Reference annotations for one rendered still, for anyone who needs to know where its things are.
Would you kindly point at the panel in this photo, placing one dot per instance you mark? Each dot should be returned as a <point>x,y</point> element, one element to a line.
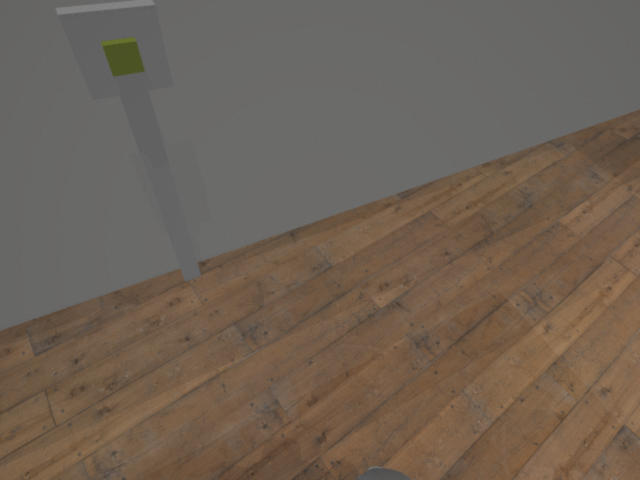
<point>85,27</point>

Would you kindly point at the button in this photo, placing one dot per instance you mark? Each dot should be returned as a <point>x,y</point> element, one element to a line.
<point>123,56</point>

